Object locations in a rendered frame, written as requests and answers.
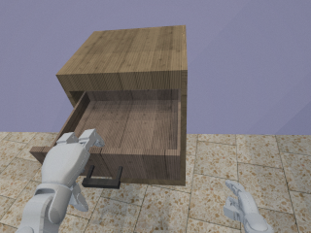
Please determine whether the handle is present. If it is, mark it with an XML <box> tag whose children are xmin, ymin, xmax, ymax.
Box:
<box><xmin>82</xmin><ymin>165</ymin><xmax>123</xmax><ymax>189</ymax></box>

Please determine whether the right robot forearm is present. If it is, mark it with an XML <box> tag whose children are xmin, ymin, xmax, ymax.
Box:
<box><xmin>243</xmin><ymin>213</ymin><xmax>274</xmax><ymax>233</ymax></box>

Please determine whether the drawer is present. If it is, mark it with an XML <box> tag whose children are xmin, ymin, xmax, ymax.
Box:
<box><xmin>29</xmin><ymin>88</ymin><xmax>181</xmax><ymax>181</ymax></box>

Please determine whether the right robot hand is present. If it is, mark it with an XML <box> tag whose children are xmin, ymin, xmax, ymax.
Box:
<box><xmin>223</xmin><ymin>180</ymin><xmax>260</xmax><ymax>224</ymax></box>

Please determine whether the left robot forearm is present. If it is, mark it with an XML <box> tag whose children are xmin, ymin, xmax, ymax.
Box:
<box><xmin>16</xmin><ymin>182</ymin><xmax>72</xmax><ymax>233</ymax></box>

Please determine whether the left robot hand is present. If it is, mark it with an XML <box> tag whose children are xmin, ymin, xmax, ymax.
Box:
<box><xmin>41</xmin><ymin>128</ymin><xmax>105</xmax><ymax>212</ymax></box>

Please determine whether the cabinet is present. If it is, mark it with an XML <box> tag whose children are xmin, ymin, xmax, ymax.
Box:
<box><xmin>56</xmin><ymin>25</ymin><xmax>188</xmax><ymax>186</ymax></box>

